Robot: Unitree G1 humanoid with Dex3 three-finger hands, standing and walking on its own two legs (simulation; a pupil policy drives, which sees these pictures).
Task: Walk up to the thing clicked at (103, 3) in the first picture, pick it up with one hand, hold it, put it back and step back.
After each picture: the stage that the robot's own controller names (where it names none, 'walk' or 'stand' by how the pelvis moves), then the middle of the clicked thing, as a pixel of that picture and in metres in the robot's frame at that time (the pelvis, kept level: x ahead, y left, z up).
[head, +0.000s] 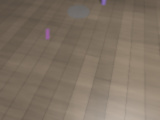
stand; out of the picture +2.37 -0.37 -0.65
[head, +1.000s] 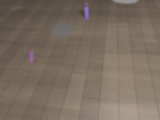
walk; (86, 11) +2.26 +0.05 -0.62
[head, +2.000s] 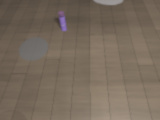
walk; (62, 21) +1.63 +0.29 -0.65
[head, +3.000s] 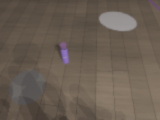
walk; (64, 53) +1.11 +0.24 -0.65
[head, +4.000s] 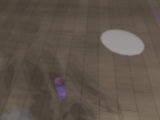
walk; (60, 88) +0.69 +0.21 -0.64
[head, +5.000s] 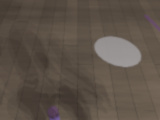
walk; (54, 117) +0.42 +0.18 -0.63
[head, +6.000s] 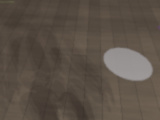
stand; out of the picture +0.36 +0.18 -0.65
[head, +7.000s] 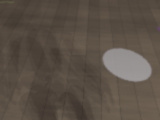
stand; out of the picture +0.36 +0.19 -0.65
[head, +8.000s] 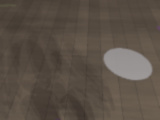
stand; out of the picture +0.38 +0.19 -0.66
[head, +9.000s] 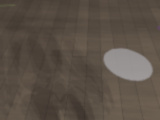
stand; out of the picture +0.37 +0.19 -0.66
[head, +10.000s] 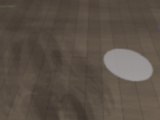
stand; out of the picture +0.36 +0.19 -0.66
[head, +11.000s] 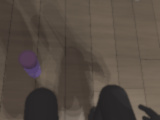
go down; (31, 65) +0.43 +0.20 -0.33
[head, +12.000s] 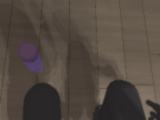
go down; (32, 59) +0.44 +0.21 -0.27
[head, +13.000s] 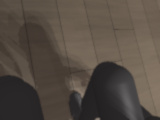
close in; out of the picture +0.43 +0.25 -0.17
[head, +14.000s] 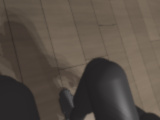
close; out of the picture +0.43 +0.26 -0.16
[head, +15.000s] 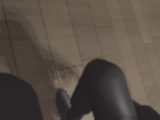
lift; out of the picture +0.40 +0.26 -0.16
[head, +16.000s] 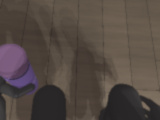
lift; (21, 75) +0.33 +0.21 -0.02
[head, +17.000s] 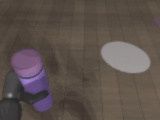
hold; (36, 84) +0.31 +0.16 +0.07
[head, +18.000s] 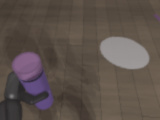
hold; (37, 85) +0.32 +0.16 +0.04
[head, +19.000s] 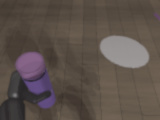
hold; (39, 84) +0.32 +0.16 +0.04
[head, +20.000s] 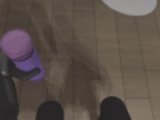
crouch; (28, 61) +0.40 +0.17 -0.03
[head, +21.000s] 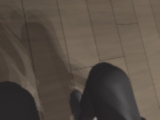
lower; out of the picture +0.45 +0.24 -0.15
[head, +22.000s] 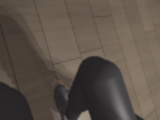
lower; out of the picture +0.45 +0.27 -0.17
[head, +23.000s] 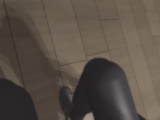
lower; out of the picture +0.43 +0.27 -0.16
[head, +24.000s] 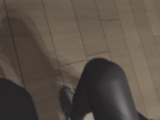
lower; out of the picture +0.43 +0.27 -0.16
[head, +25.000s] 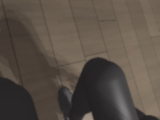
rest; out of the picture +0.42 +0.27 -0.16
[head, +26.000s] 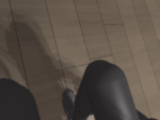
withdraw; out of the picture +0.43 +0.24 -0.17
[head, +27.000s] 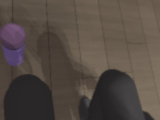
stand; (13, 48) +0.44 +0.22 -0.20
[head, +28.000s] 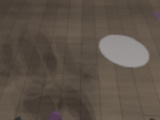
stand; out of the picture +0.38 +0.16 -0.57
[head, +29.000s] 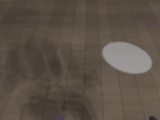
stand; out of the picture +0.39 +0.16 -0.60
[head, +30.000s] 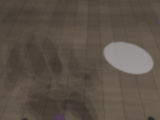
stand; out of the picture +0.39 +0.16 -0.60
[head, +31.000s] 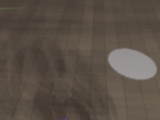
stand; out of the picture +0.41 +0.15 -0.65
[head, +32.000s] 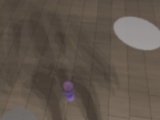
walk; (69, 92) +0.50 +0.12 -0.63
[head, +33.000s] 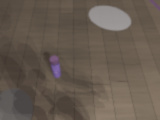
walk; (55, 67) +0.76 +0.21 -0.63
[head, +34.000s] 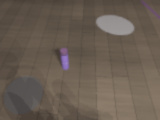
stand; (64, 59) +1.02 +0.19 -0.64
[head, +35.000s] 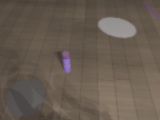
stand; (66, 62) +1.00 +0.17 -0.66
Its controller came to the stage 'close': yes
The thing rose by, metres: 0.69
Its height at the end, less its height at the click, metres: +0.00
